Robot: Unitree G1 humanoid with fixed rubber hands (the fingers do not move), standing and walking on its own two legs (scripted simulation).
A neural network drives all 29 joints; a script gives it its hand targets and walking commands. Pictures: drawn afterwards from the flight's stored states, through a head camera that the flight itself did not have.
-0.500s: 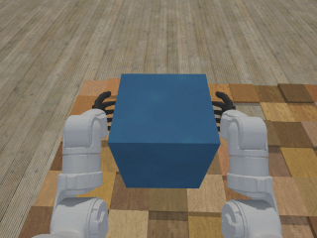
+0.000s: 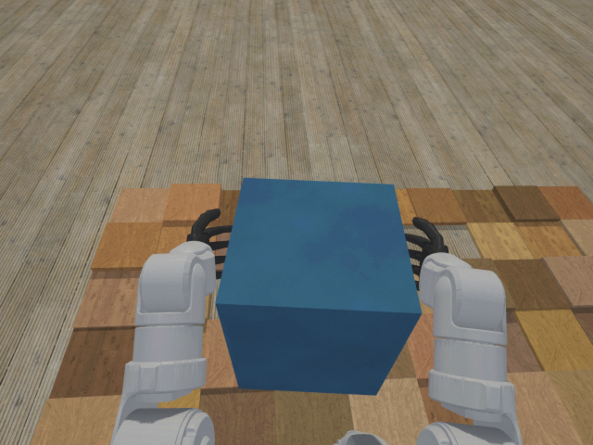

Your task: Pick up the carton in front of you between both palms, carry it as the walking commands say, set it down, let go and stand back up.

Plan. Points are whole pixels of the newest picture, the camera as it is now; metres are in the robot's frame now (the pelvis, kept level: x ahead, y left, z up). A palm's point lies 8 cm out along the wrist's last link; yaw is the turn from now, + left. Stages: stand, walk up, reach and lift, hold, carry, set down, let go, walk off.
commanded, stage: carry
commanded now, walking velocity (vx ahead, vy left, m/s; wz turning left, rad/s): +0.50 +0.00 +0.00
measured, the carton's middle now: (312, 291) +0.33 -0.02 +0.02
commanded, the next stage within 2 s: none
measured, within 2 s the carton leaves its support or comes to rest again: neither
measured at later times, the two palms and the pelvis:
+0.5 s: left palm (165, 114) +0.59 +0.21 +0.13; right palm (339, 104) +0.64 -0.08 +0.13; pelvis +0.28 +0.01 +0.00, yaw +7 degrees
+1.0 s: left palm (200, 34) +0.93 +0.20 +0.13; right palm (330, 38) +0.93 -0.10 +0.13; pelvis +0.57 +0.05 -0.01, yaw +5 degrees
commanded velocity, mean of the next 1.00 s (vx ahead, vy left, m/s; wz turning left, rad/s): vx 0.50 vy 0.00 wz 0.00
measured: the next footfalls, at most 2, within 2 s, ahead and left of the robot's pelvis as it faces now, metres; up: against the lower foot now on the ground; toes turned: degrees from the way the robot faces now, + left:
right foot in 0.22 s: +0.32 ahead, -0.07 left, +0.00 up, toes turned -3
left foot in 0.58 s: +0.47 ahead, +0.17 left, +0.01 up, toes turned +11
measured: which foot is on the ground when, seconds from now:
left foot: down 0.00-0.22, up 0.24-0.56, down 0.58-1.00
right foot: up 0.00-0.20, down 0.22-0.62, up 0.64-1.00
